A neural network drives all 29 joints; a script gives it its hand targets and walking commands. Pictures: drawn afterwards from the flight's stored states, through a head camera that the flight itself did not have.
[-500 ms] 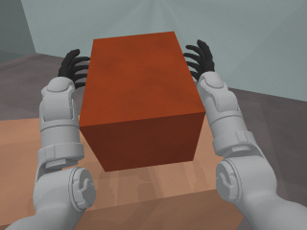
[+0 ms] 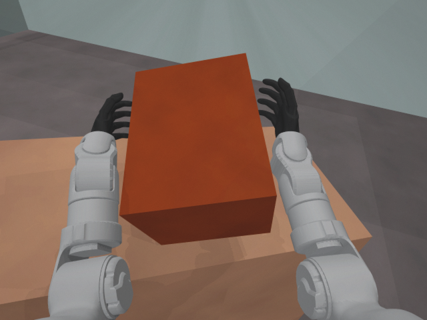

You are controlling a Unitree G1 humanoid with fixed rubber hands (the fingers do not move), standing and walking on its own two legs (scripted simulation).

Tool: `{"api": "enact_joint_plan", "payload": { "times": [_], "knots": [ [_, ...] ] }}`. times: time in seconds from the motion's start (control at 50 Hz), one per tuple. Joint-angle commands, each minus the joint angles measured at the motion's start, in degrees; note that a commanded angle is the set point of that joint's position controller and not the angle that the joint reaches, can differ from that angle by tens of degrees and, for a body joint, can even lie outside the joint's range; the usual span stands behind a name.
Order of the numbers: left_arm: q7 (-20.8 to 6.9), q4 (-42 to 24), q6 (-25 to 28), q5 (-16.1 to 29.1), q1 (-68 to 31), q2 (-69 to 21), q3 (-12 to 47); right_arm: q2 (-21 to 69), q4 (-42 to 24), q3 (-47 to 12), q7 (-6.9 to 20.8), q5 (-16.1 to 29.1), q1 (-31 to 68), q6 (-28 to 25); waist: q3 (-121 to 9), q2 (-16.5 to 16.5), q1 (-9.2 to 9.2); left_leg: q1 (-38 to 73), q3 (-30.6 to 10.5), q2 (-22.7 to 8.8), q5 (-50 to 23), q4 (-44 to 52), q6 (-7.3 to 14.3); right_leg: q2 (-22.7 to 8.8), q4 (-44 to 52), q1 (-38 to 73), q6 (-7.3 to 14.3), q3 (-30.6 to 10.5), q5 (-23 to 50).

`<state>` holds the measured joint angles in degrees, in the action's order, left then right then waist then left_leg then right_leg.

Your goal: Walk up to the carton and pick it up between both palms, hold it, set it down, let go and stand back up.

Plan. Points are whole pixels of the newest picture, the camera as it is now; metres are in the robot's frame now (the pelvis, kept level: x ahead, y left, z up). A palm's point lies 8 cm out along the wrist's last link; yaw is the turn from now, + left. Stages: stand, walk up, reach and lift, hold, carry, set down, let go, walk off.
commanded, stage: set down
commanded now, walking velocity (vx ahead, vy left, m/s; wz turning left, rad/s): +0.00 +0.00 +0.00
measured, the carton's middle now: (202, 151) +0.42 -0.02 +0.14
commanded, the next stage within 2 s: none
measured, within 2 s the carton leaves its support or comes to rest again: neither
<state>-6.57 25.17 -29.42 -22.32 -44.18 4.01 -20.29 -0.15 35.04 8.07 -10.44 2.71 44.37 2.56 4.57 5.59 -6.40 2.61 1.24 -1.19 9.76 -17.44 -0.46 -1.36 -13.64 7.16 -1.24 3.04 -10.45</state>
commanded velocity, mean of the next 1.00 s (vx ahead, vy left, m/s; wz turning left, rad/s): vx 0.00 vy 0.00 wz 0.00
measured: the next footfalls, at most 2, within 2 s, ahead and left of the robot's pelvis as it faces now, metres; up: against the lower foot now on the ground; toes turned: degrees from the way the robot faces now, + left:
none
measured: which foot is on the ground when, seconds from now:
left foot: down 0.00-1.00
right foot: down 0.00-1.00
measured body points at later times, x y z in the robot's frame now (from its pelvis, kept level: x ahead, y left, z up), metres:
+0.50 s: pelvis -0.01 +0.01 +0.00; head -0.02 +0.05 +0.45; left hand +0.44 +0.15 +0.18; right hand +0.39 -0.17 +0.20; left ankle +0.01 +0.12 -0.75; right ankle -0.02 -0.13 -0.75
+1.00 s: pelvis +0.02 +0.01 +0.00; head +0.02 +0.05 +0.45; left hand +0.47 +0.15 +0.16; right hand +0.41 -0.17 +0.17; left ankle +0.01 +0.12 -0.75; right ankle -0.02 -0.13 -0.75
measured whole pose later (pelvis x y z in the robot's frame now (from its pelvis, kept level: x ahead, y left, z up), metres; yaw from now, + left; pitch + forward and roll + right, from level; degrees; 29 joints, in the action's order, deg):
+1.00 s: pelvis +0.02 +0.01 +0.00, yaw -1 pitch -7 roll +0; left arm -9.4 39.0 -21.1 -21.9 -49.3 6.8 -22.0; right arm 5.7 39.3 17.6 -11.0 -6.2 42.1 -0.4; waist 5.4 6.2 -6.1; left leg 0.9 2.7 -0.5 10.8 -16.5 0.1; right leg -2.2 -12.9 4.9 -2.0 1.9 -11.1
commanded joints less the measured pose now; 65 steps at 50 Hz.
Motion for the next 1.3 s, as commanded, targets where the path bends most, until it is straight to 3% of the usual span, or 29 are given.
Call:
{"api": "enact_joint_plan", "payload": {
  "times": [0.0, 0.08, 0.14, 0.24, 0.32, 0.36, 0.44, 0.52, 0.62, 0.7, 0.78, 0.84, 0.94, 1.04, 1.12, 1.2, 1.28],
  "knots": [
    [-9.8, -7.7, 5.5, 5.4, -34.7, -23.8, 15.4, 24.0, -3.4, -15.0, 7.5, -0.9, 29.0, -1.6, -19.0, -5.0, 0.87, 7.7, 4.9, 3.2, -20.5, 0.6, -0.3, 2.9, -0.6, 2.5, -2.2, 4.4, 19.4],
    [-10.9, -4.0, 6.0, 3.7, -36.2, -22.2, 12.1, 23.7, 1.8, -10.8, 7.9, -3.6, 26.8, -0.5, -13.4, -4.4, 0.68, 5.9, 5.6, 3.0, -13.4, 3.4, 0.5, 2.5, 1.0, 0.3, -2.2, 4.2, 12.1],
    [-11.4, -0.2, 6.8, 3.7, -37.3, -22.3, 11.3, 23.6, 1.9, -7.6, 7.9, -6.0, 28.3, -1.2, -12.7, -4.7, 0.41, 5.1, 6.0, 2.9, -9.6, 4.3, 0.7, 2.3, 2.0, -1.6, -2.0, 4.3, 8.0],
    [-9.7, 3.8, 10.4, 5.1, -42.0, -23.8, 12.7, 23.7, 2.5, -2.6, 8.6, -9.8, 32.5, -4.5, -17.9, -5.7, 0.28, 7.0, 5.9, 2.0, -5.8, 4.6, 0.0, 2.6, 2.0, -5.4, -1.5, 5.7, 2.7],
    [-7.8, 4.4, 13.5, 6.9, -43.6, -26.5, 16.2, 24.9, 2.3, -2.5, 8.9, -11.0, 34.4, -7.1, -24.9, -8.0, 0.27, 11.0, 5.8, 1.9, -14.0, 1.8, -1.9, 3.2, 1.1, -5.7, -1.0, 6.0, 7.4],
    [-7.7, 6.6, 14.5, 6.5, -44.5, -26.2, 14.8, 25.9, 4.7, -1.7, 9.1, -11.7, 34.0, -6.9, -24.8, -7.5, 0.22, 10.2, 6.0, 2.1, -12.2, 2.4, -1.4, 2.8, 1.6, -5.5, -1.2, 5.4, 6.6],
    [-8.2, 11.3, 14.3, 4.5, -41.2, -24.4, 10.7, 27.0, 7.0, -1.6, 8.9, -12.3, 32.2, -5.7, -20.2, -5.9, 1.82, 5.6, 6.7, 2.7, -10.8, 3.2, -0.3, 2.2, 0.9, -2.7, -1.9, 4.4, 8.9],
    [-9.2, 12.0, 13.9, 3.8, -38.8, -23.7, 8.7, 28.2, 4.9, -3.7, 8.6, -10.9, 32.0, -4.8, -20.8, -4.9, 3.19, 3.6, 7.1, 3.3, -14.8, 2.5, 0.1, 2.2, -0.2, 1.5, -2.4, 3.5, 16.2],
    [-9.0, 6.9, 14.6, 5.0, -38.8, -24.2, 10.8, 29.4, 3.2, -7.1, 8.3, -8.8, 30.1, -5.0, -24.3, -5.6, 2.61, 6.9, 6.6, 3.2, -25.4, -0.2, -0.9, 3.1, -2.0, 3.4, -2.4, 3.6, 25.9],
    [-9.7, 5.6, 14.2, 5.6, -37.4, -23.8, 12.6, 30.1, 1.4, -8.6, 7.2, -8.9, 26.8, -4.7, -24.8, -5.5, 0.55, 7.5, 6.5, 3.5, -26.7, -0.9, -1.0, 2.8, -2.4, 4.6, -3.0, 3.3, 31.3],
    [-10.5, 4.7, 13.6, 6.4, -36.9, -23.9, 14.0, 29.7, -0.6, -8.4, 6.3, -8.7, 26.4, -4.4, -24.4, -7.1, -0.35, 7.4, 5.9, 3.4, -27.3, -1.5, -1.8, 2.6, -2.7, 3.8, -3.0, 3.5, 32.5],
    [-10.7, 4.0, 13.5, 6.8, -37.6, -24.1, 15.1, 29.0, 0.0, -7.9, 6.1, -8.6, 25.6, -4.2, -23.8, -8.4, -1.18, 10.1, 5.6, 3.0, -30.4, -2.5, -2.9, 3.3, -2.1, 1.2, -2.4, 4.2, 28.8],
    [-11.5, 9.3, 12.9, 5.4, -36.4, -21.8, 11.6, 28.4, 0.4, -6.3, 6.0, -9.2, 25.7, -2.7, -19.7, -7.6, -0.26, 7.7, 5.9, 3.2, -25.3, -1.4, -1.9, 2.8, -0.9, 0.0, -2.4, 4.0, 23.7],
    [-11.4, 10.5, 13.7, 5.1, -36.6, -21.8, 9.9, 29.5, -3.3, -7.3, 6.5, -9.5, 28.4, -3.4, -23.9, -7.0, 1.94, 4.9, 6.3, 3.2, -24.1, -0.8, -1.0, 2.8, -2.5, 1.6, -2.4, 3.8, 26.3],
    [-11.3, 13.9, 15.7, 4.6, -38.5, -20.5, 7.4, 30.7, -3.1, -5.7, 7.0, -12.0, 29.5, -3.8, -24.7, -4.4, 2.74, 2.9, 6.9, 3.2, -18.9, 0.8, 0.5, 2.5, -2.0, 1.9, -2.7, 3.4, 24.2],
    [-11.3, 18.7, 17.5, 3.4, -40.0, -19.0, 4.8, 31.3, 0.2, -1.8, 7.7, -15.1, 28.7, -3.2, -22.2, -4.1, 2.69, 0.5, 7.3, 2.9, -12.2, 2.9, 1.4, 1.9, -1.6, 1.1, -2.9, 2.9, 19.5],
    [-11.3, 20.8, 19.5, 3.6, -43.7, -19.0, 4.5, 32.2, 3.6, 2.9, 7.5, -18.4, 27.6, -3.1, -22.6, -5.4, 1.05, 1.3, 7.6, 2.7, -10.6, 3.2, 0.8, 1.8, -0.8, -1.6, -2.8, 3.0, 16.1]
  ]
}}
